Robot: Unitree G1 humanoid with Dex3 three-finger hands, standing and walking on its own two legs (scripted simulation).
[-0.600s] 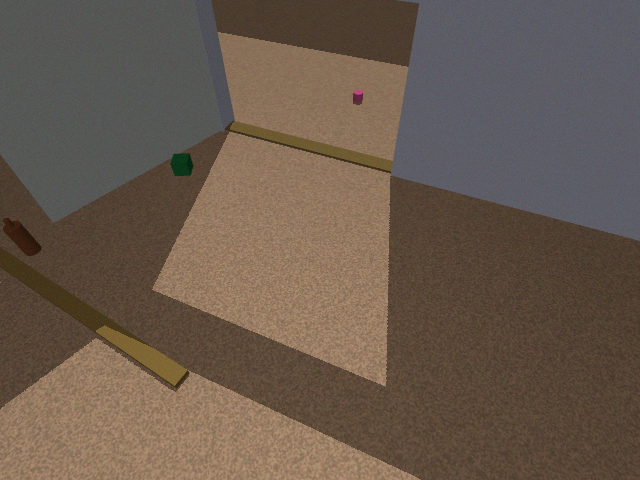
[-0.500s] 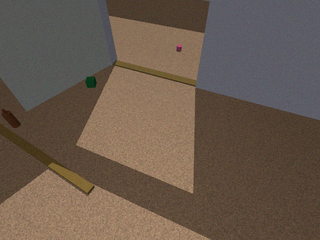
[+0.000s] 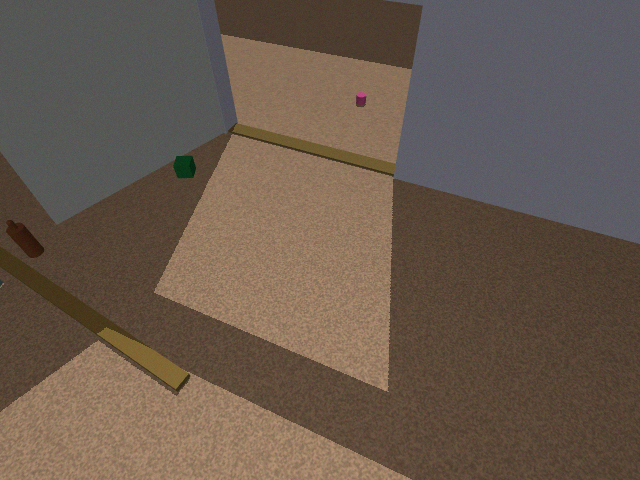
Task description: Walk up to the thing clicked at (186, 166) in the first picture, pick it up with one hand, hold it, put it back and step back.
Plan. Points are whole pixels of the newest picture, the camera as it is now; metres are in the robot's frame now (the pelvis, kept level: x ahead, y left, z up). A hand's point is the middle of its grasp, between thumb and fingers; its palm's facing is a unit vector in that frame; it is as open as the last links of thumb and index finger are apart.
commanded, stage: stand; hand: left
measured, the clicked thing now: (184, 167) +1.57 +0.74 -0.74
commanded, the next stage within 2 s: walk up in 0.52 s
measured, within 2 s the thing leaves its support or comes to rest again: neither
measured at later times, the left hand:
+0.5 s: hand out of the picture +0.08 +0.25 -0.16, palm faces -0.03 -0.94 -0.34, open 7.3 cm
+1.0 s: hand out of the picture +0.14 +0.43 -0.18, palm faces +0.11 -0.92 -0.37, open 7.4 cm
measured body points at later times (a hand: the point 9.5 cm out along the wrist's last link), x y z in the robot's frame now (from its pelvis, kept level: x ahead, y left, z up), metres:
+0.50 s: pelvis +0.00 +0.00 +0.00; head +0.01 +0.00 +0.45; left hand +0.08 +0.30 -0.13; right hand +0.07 -0.30 -0.13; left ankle +0.01 +0.13 -0.75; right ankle +0.00 -0.11 -0.75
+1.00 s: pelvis +0.13 +0.13 -0.03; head +0.12 +0.16 +0.42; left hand +0.14 +0.48 -0.16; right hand +0.25 -0.20 -0.11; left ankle +0.15 +0.24 -0.75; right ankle +0.05 -0.05 -0.68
